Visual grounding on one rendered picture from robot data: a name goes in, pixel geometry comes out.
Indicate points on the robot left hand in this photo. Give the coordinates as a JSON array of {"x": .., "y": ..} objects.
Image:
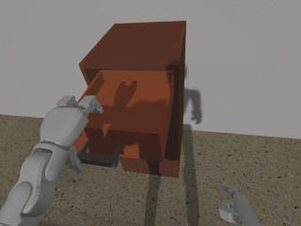
[{"x": 63, "y": 124}]

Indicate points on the cabinet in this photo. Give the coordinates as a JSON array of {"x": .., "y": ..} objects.
[{"x": 149, "y": 46}]

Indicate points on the handle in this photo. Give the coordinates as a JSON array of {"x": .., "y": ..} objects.
[{"x": 98, "y": 159}]

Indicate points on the drawer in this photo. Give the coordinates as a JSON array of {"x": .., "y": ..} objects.
[{"x": 137, "y": 108}]

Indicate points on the robot right forearm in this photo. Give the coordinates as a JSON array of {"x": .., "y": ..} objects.
[{"x": 249, "y": 220}]

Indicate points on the robot right hand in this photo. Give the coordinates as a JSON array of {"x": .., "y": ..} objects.
[{"x": 232, "y": 211}]

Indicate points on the robot left forearm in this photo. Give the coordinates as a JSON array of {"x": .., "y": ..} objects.
[{"x": 34, "y": 192}]

